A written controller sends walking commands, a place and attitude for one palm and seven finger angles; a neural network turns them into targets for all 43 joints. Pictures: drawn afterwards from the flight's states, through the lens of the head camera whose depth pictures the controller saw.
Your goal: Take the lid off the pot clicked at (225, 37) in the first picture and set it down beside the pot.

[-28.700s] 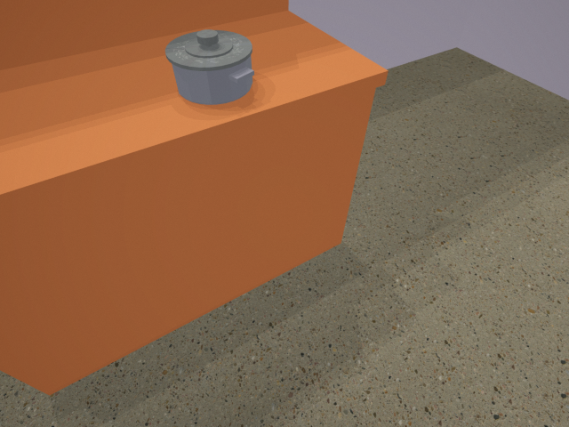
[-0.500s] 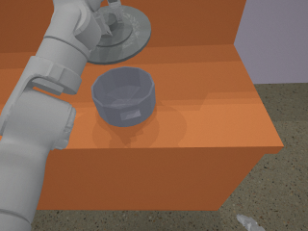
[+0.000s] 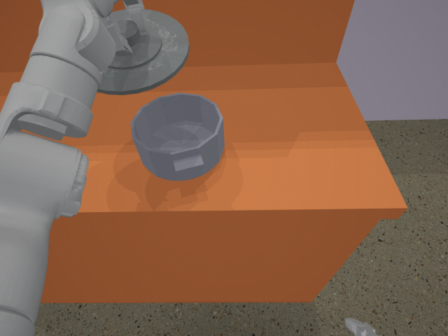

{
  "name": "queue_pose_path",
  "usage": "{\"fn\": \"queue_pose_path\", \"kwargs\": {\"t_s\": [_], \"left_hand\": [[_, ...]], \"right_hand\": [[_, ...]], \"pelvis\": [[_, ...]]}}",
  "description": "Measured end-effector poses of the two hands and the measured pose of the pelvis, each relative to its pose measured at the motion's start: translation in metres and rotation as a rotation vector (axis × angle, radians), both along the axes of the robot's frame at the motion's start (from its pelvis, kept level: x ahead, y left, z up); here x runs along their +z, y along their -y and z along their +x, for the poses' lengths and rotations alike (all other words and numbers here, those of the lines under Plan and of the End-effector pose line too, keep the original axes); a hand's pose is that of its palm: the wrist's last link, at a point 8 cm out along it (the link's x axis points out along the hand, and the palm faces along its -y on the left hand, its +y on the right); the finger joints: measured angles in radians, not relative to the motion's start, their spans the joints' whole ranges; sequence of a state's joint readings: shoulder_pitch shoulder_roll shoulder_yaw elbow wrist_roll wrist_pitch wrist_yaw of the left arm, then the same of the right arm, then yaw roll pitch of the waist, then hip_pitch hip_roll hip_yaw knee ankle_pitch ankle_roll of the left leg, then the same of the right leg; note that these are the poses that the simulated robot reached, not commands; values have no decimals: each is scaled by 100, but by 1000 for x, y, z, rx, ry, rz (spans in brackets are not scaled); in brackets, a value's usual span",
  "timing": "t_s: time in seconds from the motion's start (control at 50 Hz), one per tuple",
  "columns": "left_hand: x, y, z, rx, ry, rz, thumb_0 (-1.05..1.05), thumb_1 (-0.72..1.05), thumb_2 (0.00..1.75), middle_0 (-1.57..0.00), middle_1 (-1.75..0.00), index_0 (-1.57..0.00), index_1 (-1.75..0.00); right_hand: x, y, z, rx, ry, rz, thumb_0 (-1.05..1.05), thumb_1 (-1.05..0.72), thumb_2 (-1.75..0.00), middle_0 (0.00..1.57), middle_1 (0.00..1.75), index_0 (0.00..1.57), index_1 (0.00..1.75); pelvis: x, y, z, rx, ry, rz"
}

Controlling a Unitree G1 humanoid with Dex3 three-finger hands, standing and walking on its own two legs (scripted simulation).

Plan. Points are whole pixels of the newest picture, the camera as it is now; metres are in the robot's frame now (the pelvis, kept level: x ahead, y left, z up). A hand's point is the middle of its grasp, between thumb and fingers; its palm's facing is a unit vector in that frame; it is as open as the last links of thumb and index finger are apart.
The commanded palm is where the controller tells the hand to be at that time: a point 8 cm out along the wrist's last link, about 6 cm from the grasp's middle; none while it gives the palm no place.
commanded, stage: move the lid sideways beside the pot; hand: left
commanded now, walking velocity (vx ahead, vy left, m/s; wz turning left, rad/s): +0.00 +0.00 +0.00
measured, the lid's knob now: (124, 33) +0.50 +0.16 +0.29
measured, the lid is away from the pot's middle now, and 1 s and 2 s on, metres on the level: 0.06 0.18 0.24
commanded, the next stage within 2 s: lower the lid onto the table in 1.64 s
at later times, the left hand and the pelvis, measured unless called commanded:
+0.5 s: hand (72, 34) +0.46 +0.21 +0.31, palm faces -0.11 -0.09 -0.99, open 7.8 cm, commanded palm +0.45 +0.22 +0.38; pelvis +0.00 +0.00 +0.00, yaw +0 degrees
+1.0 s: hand (31, 38) +0.45 +0.27 +0.31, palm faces -0.11 -0.11 -0.99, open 7.8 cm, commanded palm +0.44 +0.27 +0.38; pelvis +0.00 +0.00 +0.00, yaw +0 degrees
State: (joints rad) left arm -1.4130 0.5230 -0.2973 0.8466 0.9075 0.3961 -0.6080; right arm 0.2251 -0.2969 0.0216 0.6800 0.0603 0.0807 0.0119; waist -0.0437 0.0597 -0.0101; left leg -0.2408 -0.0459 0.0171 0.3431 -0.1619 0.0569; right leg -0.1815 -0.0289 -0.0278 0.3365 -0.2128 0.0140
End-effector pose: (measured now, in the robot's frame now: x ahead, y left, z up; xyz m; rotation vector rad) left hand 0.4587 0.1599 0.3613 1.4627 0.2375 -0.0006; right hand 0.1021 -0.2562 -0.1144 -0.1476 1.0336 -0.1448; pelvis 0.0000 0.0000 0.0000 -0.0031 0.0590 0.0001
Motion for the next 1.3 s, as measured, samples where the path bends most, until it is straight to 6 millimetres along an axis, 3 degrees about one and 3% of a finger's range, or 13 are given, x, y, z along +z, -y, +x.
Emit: {"fn": "queue_pose_path", "kwargs": {"t_s": [0.22,0.6,0.84,1.04,1.3], "left_hand": [[5,-22,-4,30,29,16,-4,22,76,-73,-101,-63,-94],[3,-60,-16,101,20,45,-4,22,76,-73,-101,-63,-94],[7,-81,-17,135,27,34,-4,22,76,-73,-101,-63,-94],[4,-112,-23,190,21,38,-4,22,76,-73,-101,-63,-94],[2,-141,-36,242,5,48,-4,22,76,-74,-101,-63,-94]], "right_hand": [[3,8,1,-8,-2,-11,1,-91,-89,20,30,20,30],[5,1,18,24,7,-4,1,-91,-89,20,30,20,30],[3,3,7,0,-24,-8,1,-91,-89,20,30,20,30],[3,7,-7,-22,-61,-21,1,-91,-89,20,30,20,30],[2,6,-8,-14,-76,-36,1,-91,-89,20,30,20,30]], "pelvis": [[0,1,2,2,-3,-4],[0,2,-1,14,-2,-8],[0,0,0,8,-7,-10],[0,-1,-1,4,-8,-13],[-1,-3,-5,9,-4,-18]]}}
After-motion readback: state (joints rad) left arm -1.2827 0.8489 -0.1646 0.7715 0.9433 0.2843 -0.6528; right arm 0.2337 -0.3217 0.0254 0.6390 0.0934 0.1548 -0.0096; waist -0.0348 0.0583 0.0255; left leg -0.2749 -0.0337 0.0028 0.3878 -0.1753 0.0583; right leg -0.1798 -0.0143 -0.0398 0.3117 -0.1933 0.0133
